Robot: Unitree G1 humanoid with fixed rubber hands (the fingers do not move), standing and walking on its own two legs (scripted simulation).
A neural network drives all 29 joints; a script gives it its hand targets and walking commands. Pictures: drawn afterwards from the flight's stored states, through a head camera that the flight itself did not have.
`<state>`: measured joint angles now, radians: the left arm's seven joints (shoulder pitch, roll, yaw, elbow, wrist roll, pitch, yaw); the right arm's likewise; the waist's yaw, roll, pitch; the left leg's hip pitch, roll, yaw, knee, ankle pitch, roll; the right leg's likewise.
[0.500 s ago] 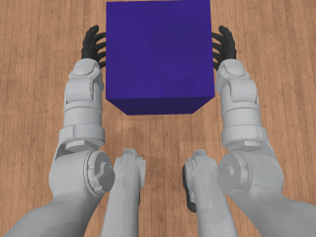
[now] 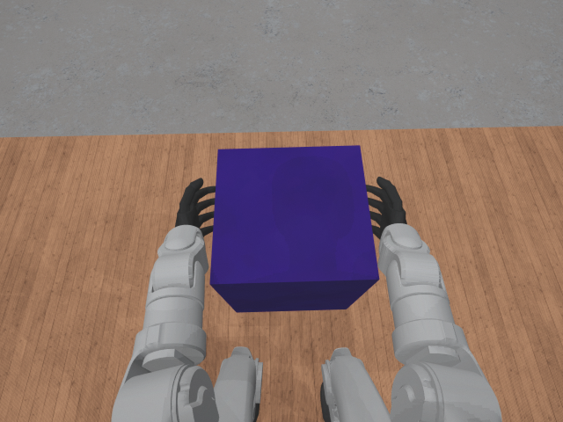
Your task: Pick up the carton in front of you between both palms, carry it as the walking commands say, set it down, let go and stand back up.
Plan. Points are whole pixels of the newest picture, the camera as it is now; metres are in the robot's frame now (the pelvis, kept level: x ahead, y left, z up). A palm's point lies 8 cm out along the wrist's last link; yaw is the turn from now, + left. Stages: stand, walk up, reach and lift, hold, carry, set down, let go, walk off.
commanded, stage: reach and lift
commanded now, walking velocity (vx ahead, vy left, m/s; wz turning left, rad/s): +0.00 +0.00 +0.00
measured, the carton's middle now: (290, 239) +0.41 +0.01 -0.10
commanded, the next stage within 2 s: hold in 1.64 s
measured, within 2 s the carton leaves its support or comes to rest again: neither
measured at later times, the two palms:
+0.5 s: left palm (157, 218) +0.35 +0.15 +0.12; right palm (447, 214) +0.35 -0.15 +0.12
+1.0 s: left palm (141, 215) +0.33 +0.15 +0.16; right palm (473, 211) +0.33 -0.15 +0.16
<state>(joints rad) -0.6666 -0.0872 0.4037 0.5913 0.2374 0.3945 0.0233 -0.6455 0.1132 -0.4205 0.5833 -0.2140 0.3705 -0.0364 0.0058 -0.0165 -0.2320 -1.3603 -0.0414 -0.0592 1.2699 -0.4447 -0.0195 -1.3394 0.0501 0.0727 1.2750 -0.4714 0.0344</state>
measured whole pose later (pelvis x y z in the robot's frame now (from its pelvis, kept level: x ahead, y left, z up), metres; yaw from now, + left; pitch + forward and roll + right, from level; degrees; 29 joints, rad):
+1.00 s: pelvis +0.03 +0.00 +0.13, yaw +0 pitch -4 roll +0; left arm -0.35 -0.17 0.33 0.38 0.31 0.61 -0.02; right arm -0.35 0.17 -0.33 0.39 -0.30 0.60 0.03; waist 0.00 -0.01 0.04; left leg -0.20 -0.02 -0.07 0.49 -0.21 -0.01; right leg -0.18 0.02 0.08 0.49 -0.23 0.01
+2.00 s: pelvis +0.04 +0.00 +0.14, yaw +1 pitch -8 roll +0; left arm -0.28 -0.16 0.23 0.23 0.27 0.77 -0.01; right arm -0.28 0.16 -0.24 0.24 -0.27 0.76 0.02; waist -0.01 0.00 0.04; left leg -0.06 -0.02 -0.08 0.38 -0.18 -0.01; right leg -0.04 0.01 0.08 0.38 -0.20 0.01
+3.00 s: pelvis +0.06 -0.01 +0.13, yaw -2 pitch +0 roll +0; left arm -0.19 -0.13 0.17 0.00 0.18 0.87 0.02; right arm -0.21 0.14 -0.13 0.01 -0.19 0.87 -0.03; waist 0.01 0.02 -0.11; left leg -0.23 0.01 -0.03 0.48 -0.27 -0.01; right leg -0.24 0.00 0.02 0.52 -0.34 0.00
